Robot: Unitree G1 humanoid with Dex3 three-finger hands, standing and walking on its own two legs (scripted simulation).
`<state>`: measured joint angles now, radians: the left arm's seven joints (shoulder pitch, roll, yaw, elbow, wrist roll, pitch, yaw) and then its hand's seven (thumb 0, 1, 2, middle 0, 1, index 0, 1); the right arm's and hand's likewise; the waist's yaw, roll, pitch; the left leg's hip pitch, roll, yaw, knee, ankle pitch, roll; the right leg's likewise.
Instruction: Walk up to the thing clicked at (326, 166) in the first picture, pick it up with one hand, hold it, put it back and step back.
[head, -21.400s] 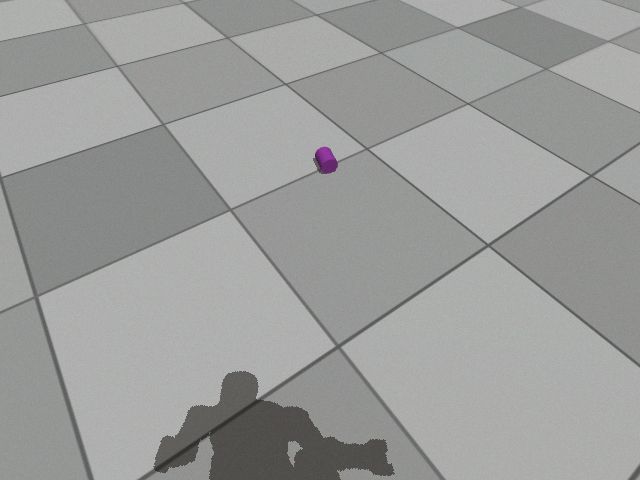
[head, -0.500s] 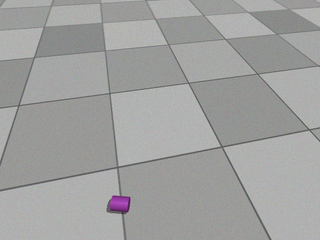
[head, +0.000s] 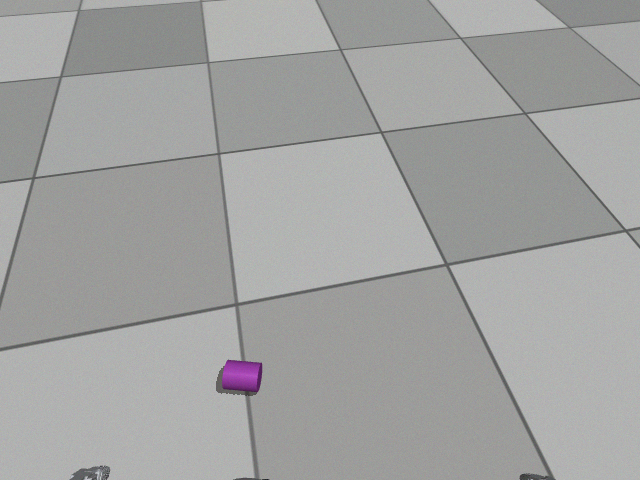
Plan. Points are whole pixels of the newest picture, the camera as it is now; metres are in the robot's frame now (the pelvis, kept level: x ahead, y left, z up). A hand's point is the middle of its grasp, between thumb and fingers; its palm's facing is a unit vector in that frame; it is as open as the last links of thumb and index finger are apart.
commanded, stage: walk up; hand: left
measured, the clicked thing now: (242, 375) +0.46 +0.22 -0.73
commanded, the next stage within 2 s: none
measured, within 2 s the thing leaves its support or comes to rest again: neither
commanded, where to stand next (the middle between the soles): +0.06 +0.00 m, yaw -2 degrees
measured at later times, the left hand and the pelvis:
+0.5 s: hand out of the picture +0.04 +0.31 -0.17, palm faces -0.06 -0.94 -0.34, open 7.4 cm; pelvis -0.03 +0.03 +0.00, yaw -1 degrees
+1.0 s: hand out of the picture +0.07 +0.28 -0.14, palm faces +0.02 -0.90 -0.44, open 7.4 cm; pelvis -0.03 +0.01 -0.02, yaw +2 degrees
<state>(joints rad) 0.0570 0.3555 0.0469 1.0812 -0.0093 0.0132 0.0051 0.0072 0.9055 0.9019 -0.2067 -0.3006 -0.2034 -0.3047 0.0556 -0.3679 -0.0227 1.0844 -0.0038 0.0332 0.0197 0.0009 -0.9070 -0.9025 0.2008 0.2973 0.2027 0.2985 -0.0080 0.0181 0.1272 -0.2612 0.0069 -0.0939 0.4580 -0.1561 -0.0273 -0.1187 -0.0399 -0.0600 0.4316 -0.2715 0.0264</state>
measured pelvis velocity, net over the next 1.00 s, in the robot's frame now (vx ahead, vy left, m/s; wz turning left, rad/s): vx -0.03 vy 0.01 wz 0.04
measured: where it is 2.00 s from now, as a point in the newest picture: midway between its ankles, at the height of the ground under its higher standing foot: outside the picture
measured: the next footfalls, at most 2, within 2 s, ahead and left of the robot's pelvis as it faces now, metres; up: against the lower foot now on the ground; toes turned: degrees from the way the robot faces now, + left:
left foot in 0.24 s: +0.01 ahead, +0.15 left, +0.00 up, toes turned -1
right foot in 0.66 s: +0.06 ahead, -0.14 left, +0.00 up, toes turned +0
